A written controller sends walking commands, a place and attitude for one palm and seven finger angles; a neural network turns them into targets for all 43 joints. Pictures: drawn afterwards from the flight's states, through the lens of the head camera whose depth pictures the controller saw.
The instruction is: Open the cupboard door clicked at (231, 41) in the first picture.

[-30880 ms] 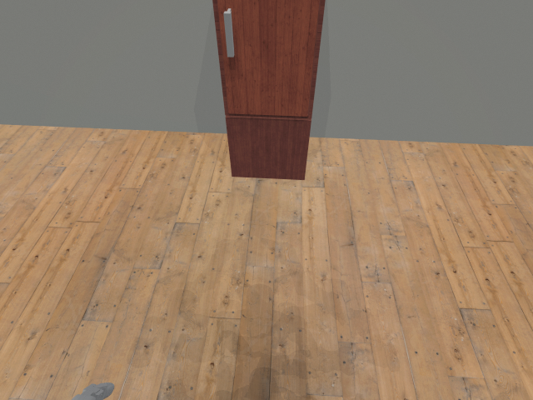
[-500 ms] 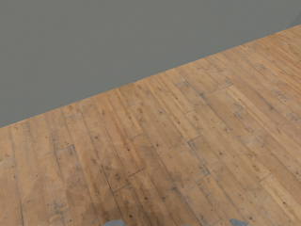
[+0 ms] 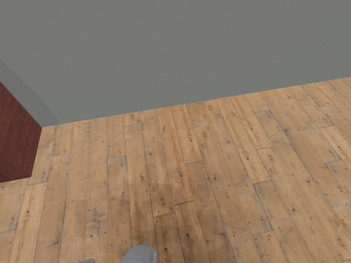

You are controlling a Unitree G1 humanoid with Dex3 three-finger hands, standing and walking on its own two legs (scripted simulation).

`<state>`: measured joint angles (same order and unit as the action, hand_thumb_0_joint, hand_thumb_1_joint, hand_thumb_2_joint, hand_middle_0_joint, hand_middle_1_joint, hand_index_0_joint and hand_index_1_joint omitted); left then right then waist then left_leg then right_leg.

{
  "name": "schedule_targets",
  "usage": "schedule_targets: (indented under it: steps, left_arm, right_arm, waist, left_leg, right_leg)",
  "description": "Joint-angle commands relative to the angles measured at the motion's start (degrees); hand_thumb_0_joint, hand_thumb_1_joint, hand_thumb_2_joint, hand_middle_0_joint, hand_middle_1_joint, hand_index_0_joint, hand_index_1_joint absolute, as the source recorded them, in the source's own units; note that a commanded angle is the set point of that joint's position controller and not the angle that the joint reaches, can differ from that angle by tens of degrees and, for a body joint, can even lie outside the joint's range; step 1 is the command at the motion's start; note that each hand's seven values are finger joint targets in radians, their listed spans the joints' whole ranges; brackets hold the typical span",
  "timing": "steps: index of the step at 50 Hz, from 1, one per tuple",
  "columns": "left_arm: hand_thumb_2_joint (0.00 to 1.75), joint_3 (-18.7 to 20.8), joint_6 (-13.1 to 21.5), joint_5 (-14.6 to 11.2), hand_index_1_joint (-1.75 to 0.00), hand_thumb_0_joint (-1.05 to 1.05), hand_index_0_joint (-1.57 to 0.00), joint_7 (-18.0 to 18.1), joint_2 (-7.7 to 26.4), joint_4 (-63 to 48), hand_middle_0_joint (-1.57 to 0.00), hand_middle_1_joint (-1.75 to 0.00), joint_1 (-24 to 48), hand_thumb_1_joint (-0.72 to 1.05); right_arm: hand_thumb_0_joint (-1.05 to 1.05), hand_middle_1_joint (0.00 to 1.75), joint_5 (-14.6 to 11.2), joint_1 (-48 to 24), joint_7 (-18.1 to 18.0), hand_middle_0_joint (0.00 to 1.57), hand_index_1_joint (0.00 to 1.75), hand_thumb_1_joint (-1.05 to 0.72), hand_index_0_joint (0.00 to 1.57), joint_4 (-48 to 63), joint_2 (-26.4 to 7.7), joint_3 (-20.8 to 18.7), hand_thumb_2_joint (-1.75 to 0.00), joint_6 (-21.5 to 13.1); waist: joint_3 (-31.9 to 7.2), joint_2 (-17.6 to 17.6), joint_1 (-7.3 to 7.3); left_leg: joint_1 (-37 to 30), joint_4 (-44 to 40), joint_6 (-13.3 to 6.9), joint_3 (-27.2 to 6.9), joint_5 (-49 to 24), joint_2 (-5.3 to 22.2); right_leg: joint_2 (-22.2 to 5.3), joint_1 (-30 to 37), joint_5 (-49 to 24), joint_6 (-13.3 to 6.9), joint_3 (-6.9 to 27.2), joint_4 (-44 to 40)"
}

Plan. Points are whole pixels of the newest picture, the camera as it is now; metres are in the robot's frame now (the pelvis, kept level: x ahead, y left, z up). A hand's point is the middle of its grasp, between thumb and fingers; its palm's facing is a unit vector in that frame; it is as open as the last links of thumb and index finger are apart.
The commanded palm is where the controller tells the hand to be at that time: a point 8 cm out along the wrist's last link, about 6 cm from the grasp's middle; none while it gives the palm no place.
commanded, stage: turn to face it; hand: left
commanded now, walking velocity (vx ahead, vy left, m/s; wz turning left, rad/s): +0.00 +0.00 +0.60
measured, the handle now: out of the picture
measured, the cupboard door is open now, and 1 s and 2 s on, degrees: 46 46 46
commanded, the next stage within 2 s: take the last steps up to it in 1.48 s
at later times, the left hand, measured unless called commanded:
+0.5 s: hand out of the picture +0.06 +0.23 -0.16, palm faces +0.32 -0.90 -0.30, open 7.4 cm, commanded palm none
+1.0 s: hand out of the picture -0.03 +0.22 -0.18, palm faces +0.60 -0.77 -0.24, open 7.4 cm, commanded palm none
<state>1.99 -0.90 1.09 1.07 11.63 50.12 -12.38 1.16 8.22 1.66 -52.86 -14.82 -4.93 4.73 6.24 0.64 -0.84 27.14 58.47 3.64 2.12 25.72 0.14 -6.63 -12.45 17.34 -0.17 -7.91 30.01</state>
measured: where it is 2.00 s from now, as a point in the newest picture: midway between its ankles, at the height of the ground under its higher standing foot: outside the picture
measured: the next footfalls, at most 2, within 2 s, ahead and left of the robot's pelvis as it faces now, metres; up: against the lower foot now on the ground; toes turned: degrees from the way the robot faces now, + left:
left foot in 0.16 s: +0.04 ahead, +0.13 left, +0.00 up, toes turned +11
right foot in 0.50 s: +0.10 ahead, -0.13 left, +0.00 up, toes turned +15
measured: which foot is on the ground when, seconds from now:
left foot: up 0.00-0.14, down 0.16-0.50, up 0.52-0.80, down 0.82-1.00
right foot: down 0.00-0.16, up 0.18-0.48, down 0.50-0.82, up 0.84-1.00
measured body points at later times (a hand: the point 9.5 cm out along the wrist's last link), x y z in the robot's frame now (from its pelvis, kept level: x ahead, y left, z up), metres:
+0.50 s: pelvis +0.02 -0.02 -0.01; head +0.06 -0.01 +0.43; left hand +0.04 +0.27 -0.14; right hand +0.17 -0.24 -0.16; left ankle +0.00 +0.12 -0.74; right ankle +0.06 -0.14 -0.75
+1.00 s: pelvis +0.03 +0.00 -0.01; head +0.06 +0.05 +0.44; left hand -0.06 +0.26 -0.16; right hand +0.26 -0.15 -0.13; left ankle -0.01 +0.09 -0.74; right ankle +0.10 -0.14 -0.67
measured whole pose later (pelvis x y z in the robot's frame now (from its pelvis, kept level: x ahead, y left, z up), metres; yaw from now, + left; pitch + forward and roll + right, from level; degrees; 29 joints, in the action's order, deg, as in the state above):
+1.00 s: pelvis +0.03 +0.00 -0.01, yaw +36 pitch +1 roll -1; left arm 3.8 -3.7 0.6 0.4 15.0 51.9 -9.8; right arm 1.7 8.2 0.1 -51.7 -12.5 -2.6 1.5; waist 6.1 2.3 0.4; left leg 17.0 31.0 -1.9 -0.6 14.7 -1.4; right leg -5.3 -27.2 25.6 4.6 -1.9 62.2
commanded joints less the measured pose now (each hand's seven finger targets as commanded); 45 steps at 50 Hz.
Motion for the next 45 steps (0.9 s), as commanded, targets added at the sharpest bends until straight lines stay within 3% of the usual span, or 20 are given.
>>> schedule_targets:
  steps: [1,6,7,8,9,10,12,16,22,23,24,25,26,29,33,36,39,41,42,45]
  left_arm:
    - [0.90,3.7,1.4,0.6,-0.30,0.00,-0.20,0.8,12.7,-2.4,-0.20,-0.30,-4.3,0.90]
    - [0.90,4.2,0.9,-0.3,-0.30,0.00,-0.20,0.1,12.8,-2.1,-0.20,-0.30,-2.5,0.90]
    - [0.90,4.1,0.6,-0.6,-0.30,0.00,-0.20,-0.1,10.5,-3.5,-0.20,-0.30,-2.2,0.90]
    - [0.90,2.6,0.3,-0.8,-0.30,0.00,-0.20,-0.3,6.4,-6.0,-0.20,-0.30,0.9,0.90]
    - [0.90,2.6,-0.4,-0.2,-0.30,0.00,-0.20,0.2,8.1,-6.9,-0.20,-0.30,4.2,0.90]
    - [0.90,2.9,-0.5,-0.2,-0.30,0.00,-0.20,0.2,8.1,-7.1,-0.20,-0.30,4.8,0.90]
    - [0.90,3.2,-0.9,-0.1,-0.30,0.00,-0.20,0.0,8.0,-4.6,-0.20,-0.30,4.8,0.90]
    - [0.90,3.0,-1.2,-0.2,-0.30,0.00,-0.20,-0.6,7.1,-3.7,-0.20,-0.30,3.2,0.90]
    - [0.90,3.2,-0.2,-0.5,-0.30,0.00,-0.20,-0.3,7.4,-2.9,-0.20,-0.30,-2.8,0.90]
    - [0.90,3.8,0.3,-0.2,-0.30,0.00,-0.20,0.0,9.3,-2.7,-0.20,-0.30,-4.7,0.90]
    - [0.90,4.9,0.9,0.7,-0.30,0.00,-0.20,0.6,14.6,-2.7,-0.20,-0.30,-5.7,0.90]
    - [0.90,4.8,0.9,0.7,-0.30,0.00,-0.20,0.8,16.7,-3.5,-0.20,-0.30,-4.9,0.90]
    - [0.90,4.4,0.8,0.3,-0.30,0.00,-0.20,1.0,15.1,-4.5,-0.20,-0.30,-2.2,0.90]
    - [0.90,2.9,0.9,0.2,-0.30,0.00,-0.20,0.9,10.2,-5.4,-0.20,-0.30,3.4,0.90]
    - [0.90,3.5,1.3,0.5,-0.30,0.00,-0.20,0.9,11.6,-3.7,-0.20,-0.30,-2.1,0.90]
    - [0.90,4.0,1.2,0.5,-0.30,0.00,-0.20,0.6,13.4,-2.3,-0.20,-0.30,-4.5,0.90]
    - [0.90,4.3,0.8,-0.4,-0.30,0.00,-0.20,0.1,13.3,-2.7,-0.20,-0.30,-2.2,0.90]
    - [0.90,2.3,0.3,-0.8,-0.30,0.00,-0.20,-0.2,6.6,-6.8,-0.20,-0.30,2.3,0.90]
    - [0.90,2.5,-0.5,-0.4,-0.30,0.00,-0.20,0.1,8.2,-7.3,-0.20,-0.30,4.7,0.90]
    - [0.90,3.1,-1.0,-0.2,-0.30,0.00,-0.20,0.0,7.8,-4.7,-0.20,-0.30,5.3,0.90]
  right_arm:
    - [0.00,0.30,-0.8,-6.0,0.3,0.20,0.30,-0.90,0.20,6.3,-1.2,0.5,-0.90,-2.2]
    - [0.00,0.30,-0.5,0.3,0.0,0.20,0.30,-0.90,0.20,5.0,-4.1,0.0,-0.90,-3.1]
    - [0.00,0.30,-0.1,4.4,-0.4,0.20,0.30,-0.90,0.20,4.3,-9.2,-1.3,-0.90,-3.6]
    - [0.00,0.30,0.1,9.0,-1.0,0.20,0.30,-0.90,0.20,3.7,-14.9,-2.8,-0.90,-3.6]
    - [0.00,0.30,0.0,11.4,-1.6,0.20,0.30,-0.90,0.20,2.2,-15.3,-2.7,-0.90,-3.2]
    - [0.00,0.30,0.2,8.7,-1.9,0.20,0.30,-0.90,0.20,2.9,-14.0,-2.3,-0.90,-3.4]
    - [0.00,0.30,0.3,2.2,-2.6,0.20,0.30,-0.90,0.20,4.7,-10.5,-1.5,-0.90,-3.6]
    - [0.00,0.30,0.4,0.5,-2.6,0.20,0.30,-0.90,0.20,5.0,-10.3,-1.2,-0.90,-3.7]
    - [0.00,0.30,0.1,-3.0,-2.1,0.20,0.30,-0.90,0.20,6.1,-10.2,-1.9,-0.90,-2.7]
    - [0.00,0.30,-0.3,-3.3,-1.9,0.20,0.30,-0.90,0.20,6.6,-8.4,-1.7,-0.90,-2.7]
    - [0.00,0.30,-0.8,-2.5,-1.5,0.20,0.30,-0.90,0.20,7.5,-4.6,-1.3,-0.90,-2.7]
    - [0.00,0.30,-0.5,-3.9,-1.2,0.20,0.30,-0.90,0.20,8.5,-5.0,-1.4,-0.90,-2.7]
    - [0.00,0.30,-0.2,-3.4,-0.9,0.20,0.30,-0.90,0.20,8.3,-5.9,-1.6,-0.90,-2.5]
    - [0.00,0.30,0.0,-1.8,-0.2,0.20,0.30,-0.90,0.20,5.5,-4.4,-1.2,-0.90,-1.4]
    - [0.00,0.30,-0.6,-5.5,0.2,0.20,0.30,-0.90,0.20,6.2,-1.6,0.3,-0.90,-2.1]
    - [0.00,0.30,-0.8,-5.1,0.3,0.20,0.30,-0.90,0.20,6.2,-1.2,0.7,-0.90,-2.7]
    - [0.00,0.30,-0.4,1.7,0.0,0.20,0.30,-0.90,0.20,4.5,-4.7,-0.1,-0.90,-3.3]
    - [0.00,0.30,0.0,10.6,-0.9,0.20,0.30,-0.90,0.20,3.3,-15.2,-2.8,-0.90,-3.6]
    - [0.00,0.30,0.1,11.9,-1.5,0.20,0.30,-0.90,0.20,2.1,-15.3,-2.6,-0.90,-3.3]
    - [0.00,0.30,0.3,3.2,-2.6,0.20,0.30,-0.90,0.20,4.3,-10.7,-1.4,-0.90,-3.7]
  waist:
    - [-8.3,10.4,3.63]
    - [-11.0,7.9,-0.07]
    - [-14.3,-4.0,-2.53]
    - [-14.6,-19.0,-5.22]
    - [-15.0,-12.7,-5.64]
    - [-13.0,-10.0,-4.28]
    - [-8.9,-13.3,-1.89]
    - [-7.8,-7.9,-0.08]
    - [-8.7,-8.9,2.82]
    - [-9.1,-3.6,3.95]
    - [-9.0,12.3,4.70]
    - [-7.8,18.3,5.14]
    - [-6.3,11.2,3.45]
    - [-4.1,13.4,0.15]
    - [-7.5,11.0,2.99]
    - [-9.5,11.3,3.69]
    - [-11.5,6.6,-0.78]
    - [-15.2,-18.8,-5.53]
    - [-15.3,-12.6,-5.62]
    - [-8.5,-12.2,-1.99]
  left_leg:
    - [-0.5,-12.9,-0.2,3.3,0.3,0.0]
    - [-17.1,-32.2,-2.3,3.1,-14.7,-0.3]
    - [-27.3,-34.7,-6.4,-9.0,-27.3,9.1]
    - [-32.3,-36.5,-15.7,-28.1,-50.9,23.4]
    - [-31.1,-35.0,-19.0,-26.2,-51.6,24.9]
    - [-26.3,-36.3,-18.3,-22.9,-39.7,22.0]
    - [-19.0,-37.5,-14.5,-19.5,-32.7,15.8]
    - [-15.4,-38.5,-12.6,-17.0,-26.7,12.3]
    - [-5.7,-33.4,-9.9,-19.0,-19.0,8.2]
    - [-1.1,-29.0,-7.3,-16.9,-14.0,4.7]
    - [8.5,-16.1,-3.2,-8.7,-1.6,-2.4]
    - [8.4,-0.7,-1.8,-4.3,9.6,-3.6]
    - [6.7,6.4,-2.2,-6.5,7.5,-0.9]
    - [6.2,10.9,-0.6,-3.6,0.5,1.4]
    - [1.9,-8.2,0.3,2.1,0.8,0.6]
    - [-3.0,-18.3,-0.7,4.6,-1.0,-1.0]
    - [-18.5,-32.5,-2.5,2.9,-16.5,-0.5]
    - [-31.6,-36.1,-15.4,-27.5,-51.8,22.9]
    - [-29.8,-35.4,-18.4,-26.2,-49.2,24.2]
    - [-18.3,-38.2,-14.4,-20.0,-32.0,15.6]
  right_leg:
    - [-13.2,11.6,-36.0,-6.0,5.7,-5.0]
    - [-12.2,4.0,-30.4,-1.0,0.6,6.5]
    - [-8.0,-6.8,-15.1,2.4,-2.7,17.1]
    - [-0.3,-21.3,21.2,6.0,-1.5,29.9]
    - [-0.7,-22.7,21.3,4.7,6.0,35.3]
    - [-0.9,-22.1,17.6,4.3,7.1,36.2]
    - [-0.5,-20.6,11.0,4.8,8.2,36.0]
    - [2.0,-15.0,8.2,4.6,7.3,26.9]
    - [5.9,3.2,-0.3,3.9,4.5,1.5]
    - [2.8,9.2,-1.9,3.1,7.6,-6.8]
    - [-11.5,14.3,1.7,-1.4,23.3,-14.8]
    - [-22.0,7.4,-2.3,-7.7,31.4,-17.7]
    - [-21.6,2.5,-3.1,-9.5,26.7,-16.7]
    - [-12.7,1.1,-15.1,-6.6,12.6,-12.4]
    - [-12.1,10.7,-35.8,-5.6,5.2,-5.8]
    - [-13.2,12.7,-39.1,-5.0,4.2,-1.8]
    - [-11.8,2.9,-30.5,-0.2,0.0,8.6]
    - [-0.2,-20.8,21.5,5.9,0.2,31.8]
    - [-0.9,-21.5,21.1,4.7,6.6,36.2]
    - [-0.7,-20.6,10.3,4.7,8.7,37.0]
